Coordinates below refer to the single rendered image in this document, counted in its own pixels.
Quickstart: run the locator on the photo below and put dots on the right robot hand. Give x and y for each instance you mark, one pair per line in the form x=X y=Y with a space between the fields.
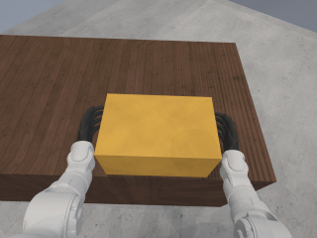
x=229 y=136

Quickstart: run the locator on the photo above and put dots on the carton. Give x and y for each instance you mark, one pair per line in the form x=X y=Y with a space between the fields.
x=158 y=135

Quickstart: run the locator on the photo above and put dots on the right robot forearm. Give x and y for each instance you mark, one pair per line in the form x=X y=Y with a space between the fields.
x=240 y=194

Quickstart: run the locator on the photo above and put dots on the pedestal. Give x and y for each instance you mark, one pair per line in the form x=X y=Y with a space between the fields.
x=48 y=83

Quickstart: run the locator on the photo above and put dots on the left robot forearm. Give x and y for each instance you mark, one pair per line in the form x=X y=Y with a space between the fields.
x=78 y=174

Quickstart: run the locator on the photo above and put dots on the left robot upper arm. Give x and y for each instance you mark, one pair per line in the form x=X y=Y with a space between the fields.
x=53 y=215

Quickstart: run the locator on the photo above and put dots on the left robot hand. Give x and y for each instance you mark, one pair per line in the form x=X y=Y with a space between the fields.
x=87 y=126

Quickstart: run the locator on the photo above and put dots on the right robot upper arm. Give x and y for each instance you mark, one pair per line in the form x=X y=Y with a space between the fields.
x=252 y=227

